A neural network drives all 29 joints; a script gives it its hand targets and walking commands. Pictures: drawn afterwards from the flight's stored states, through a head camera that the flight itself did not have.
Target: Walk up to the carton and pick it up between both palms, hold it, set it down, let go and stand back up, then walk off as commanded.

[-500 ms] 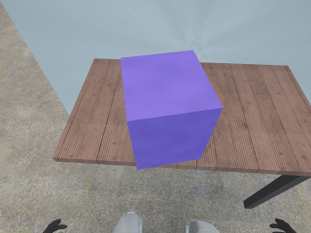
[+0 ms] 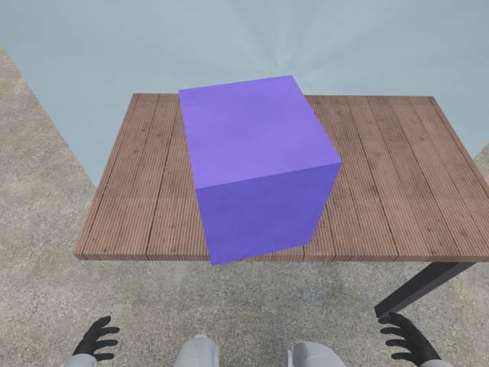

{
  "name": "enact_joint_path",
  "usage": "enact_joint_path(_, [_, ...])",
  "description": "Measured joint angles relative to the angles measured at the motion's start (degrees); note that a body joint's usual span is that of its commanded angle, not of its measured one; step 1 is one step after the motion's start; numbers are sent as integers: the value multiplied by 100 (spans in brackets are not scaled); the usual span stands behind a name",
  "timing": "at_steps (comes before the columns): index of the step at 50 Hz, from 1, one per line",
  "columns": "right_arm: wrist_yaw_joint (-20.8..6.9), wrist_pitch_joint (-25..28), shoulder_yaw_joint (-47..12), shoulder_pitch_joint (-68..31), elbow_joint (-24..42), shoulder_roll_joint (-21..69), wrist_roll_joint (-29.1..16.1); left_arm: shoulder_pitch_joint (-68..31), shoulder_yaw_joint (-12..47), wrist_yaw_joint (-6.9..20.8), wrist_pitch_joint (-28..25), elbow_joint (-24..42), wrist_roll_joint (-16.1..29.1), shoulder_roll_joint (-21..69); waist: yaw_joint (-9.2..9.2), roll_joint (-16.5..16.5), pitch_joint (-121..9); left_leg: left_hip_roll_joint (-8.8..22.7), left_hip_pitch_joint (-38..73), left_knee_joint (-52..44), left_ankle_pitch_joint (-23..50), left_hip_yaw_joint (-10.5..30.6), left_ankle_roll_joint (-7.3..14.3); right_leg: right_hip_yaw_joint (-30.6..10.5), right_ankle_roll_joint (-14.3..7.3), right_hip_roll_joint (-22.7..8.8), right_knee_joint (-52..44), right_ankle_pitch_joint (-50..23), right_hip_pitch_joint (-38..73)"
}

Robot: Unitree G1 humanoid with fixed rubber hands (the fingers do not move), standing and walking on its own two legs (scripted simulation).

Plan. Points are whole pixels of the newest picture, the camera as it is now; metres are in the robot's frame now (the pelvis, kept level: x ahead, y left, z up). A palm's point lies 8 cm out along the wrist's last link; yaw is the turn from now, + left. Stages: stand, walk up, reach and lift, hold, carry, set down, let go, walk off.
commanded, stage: reach and lift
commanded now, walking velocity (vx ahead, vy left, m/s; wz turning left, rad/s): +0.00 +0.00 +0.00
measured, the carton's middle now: (250, 174) +0.43 +0.00 +0.04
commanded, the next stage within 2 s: none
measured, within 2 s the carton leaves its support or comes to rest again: neither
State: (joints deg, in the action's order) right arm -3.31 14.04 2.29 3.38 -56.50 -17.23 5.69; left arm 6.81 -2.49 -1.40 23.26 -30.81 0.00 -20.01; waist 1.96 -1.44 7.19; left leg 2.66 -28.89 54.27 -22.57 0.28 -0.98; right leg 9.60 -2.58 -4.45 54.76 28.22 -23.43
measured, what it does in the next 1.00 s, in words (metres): rises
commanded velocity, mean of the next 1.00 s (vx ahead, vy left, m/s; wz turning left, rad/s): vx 0.00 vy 0.00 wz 0.00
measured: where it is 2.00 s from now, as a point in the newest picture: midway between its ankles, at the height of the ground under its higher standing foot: outside the picture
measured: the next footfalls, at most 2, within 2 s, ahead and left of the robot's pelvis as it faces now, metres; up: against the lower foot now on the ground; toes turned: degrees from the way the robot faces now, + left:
none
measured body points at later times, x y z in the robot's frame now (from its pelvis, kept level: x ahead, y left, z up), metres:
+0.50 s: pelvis +0.00 -0.01 +0.04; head +0.01 +0.00 +0.49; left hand +0.18 +0.25 -0.04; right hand +0.14 -0.28 -0.04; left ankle +0.07 +0.13 -0.68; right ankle +0.02 -0.10 -0.68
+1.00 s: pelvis +0.02 -0.02 +0.05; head +0.04 -0.01 +0.50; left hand +0.21 +0.22 -0.01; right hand +0.20 -0.27 +0.00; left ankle +0.07 +0.13 -0.68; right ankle +0.02 -0.10 -0.68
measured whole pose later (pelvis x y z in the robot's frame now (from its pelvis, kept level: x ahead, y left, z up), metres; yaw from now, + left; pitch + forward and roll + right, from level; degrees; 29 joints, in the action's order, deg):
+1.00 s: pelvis +0.02 -0.02 +0.05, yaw -1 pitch -1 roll +1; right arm -5.7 17.6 1.4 12.4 -35.9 -14.2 -10.5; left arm 13.3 -2.5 -6.6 -4.6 -24.5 0.0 -11.1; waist -0.3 -2.3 2.5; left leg 2.8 -15.5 27.4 -10.7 -1.1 -1.0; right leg 9.4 -2.3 -2.2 30.6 17.3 -12.2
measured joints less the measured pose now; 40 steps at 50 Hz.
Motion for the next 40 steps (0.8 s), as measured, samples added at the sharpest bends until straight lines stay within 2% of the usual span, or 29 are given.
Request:
enact_joint_path(5, [-27,11,2,23,-2,112,-87,4,-1,-2,6,404,0,287,1,0,-2,15,308,-369,164,-19,0,-1,27,45,-385,-188,296])
enact_joint_path(14, [-32,12,3,191,305,112,-303,12,-4,-109,-183,428,-1,341,-39,-1,-10,15,729,-1194,616,-58,0,0,28,105,-1123,-614,646])
enact_joint_path(27, [-93,-35,4,752,1269,153,-740,195,-3,-243,-993,428,-1,380,-188,-74,-260,16,1068,-2084,1055,-116,0,-19,28,166,-1844,-983,872])
enact_joint_path(40, [-229,72,5,822,1633,239,-1166,397,-3,-404,-2050,429,-1,683,-201,-91,-394,16,1252,-2513,1178,-135,-1,-19,28,203,-2244,-1097,1031])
